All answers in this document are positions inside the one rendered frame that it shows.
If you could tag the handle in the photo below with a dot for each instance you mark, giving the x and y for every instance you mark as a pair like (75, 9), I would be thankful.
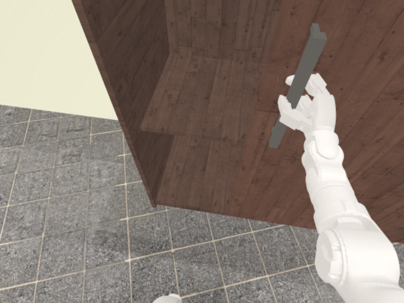
(306, 66)

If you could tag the robot left shin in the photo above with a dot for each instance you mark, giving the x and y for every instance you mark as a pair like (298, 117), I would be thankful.
(175, 295)

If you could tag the robot right upper arm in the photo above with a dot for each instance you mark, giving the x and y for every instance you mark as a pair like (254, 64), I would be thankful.
(360, 264)

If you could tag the wardrobe door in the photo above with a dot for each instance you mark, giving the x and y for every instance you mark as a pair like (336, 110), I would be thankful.
(362, 63)

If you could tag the right robot hand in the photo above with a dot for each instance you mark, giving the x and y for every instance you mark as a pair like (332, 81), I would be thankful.
(321, 111)

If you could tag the robot right forearm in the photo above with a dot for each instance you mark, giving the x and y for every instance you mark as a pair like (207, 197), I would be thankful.
(331, 194)

